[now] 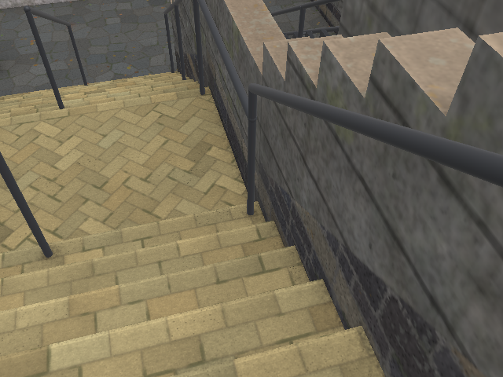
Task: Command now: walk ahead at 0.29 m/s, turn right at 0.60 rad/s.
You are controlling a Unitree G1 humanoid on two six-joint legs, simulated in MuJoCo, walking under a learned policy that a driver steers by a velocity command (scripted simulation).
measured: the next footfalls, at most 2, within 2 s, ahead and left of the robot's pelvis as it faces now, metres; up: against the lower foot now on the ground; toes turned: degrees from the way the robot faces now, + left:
left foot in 0.10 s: +0.19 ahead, +0.15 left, -0.18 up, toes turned -2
right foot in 0.66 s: +0.26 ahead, -0.03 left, -0.18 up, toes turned +7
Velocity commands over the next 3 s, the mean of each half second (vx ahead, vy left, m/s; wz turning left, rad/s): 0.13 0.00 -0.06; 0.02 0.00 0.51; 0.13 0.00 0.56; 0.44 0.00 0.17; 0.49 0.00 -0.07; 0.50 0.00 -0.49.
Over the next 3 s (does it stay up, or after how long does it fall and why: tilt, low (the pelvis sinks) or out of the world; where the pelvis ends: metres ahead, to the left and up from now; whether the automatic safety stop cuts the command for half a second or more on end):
stays up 0.97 0.54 -0.64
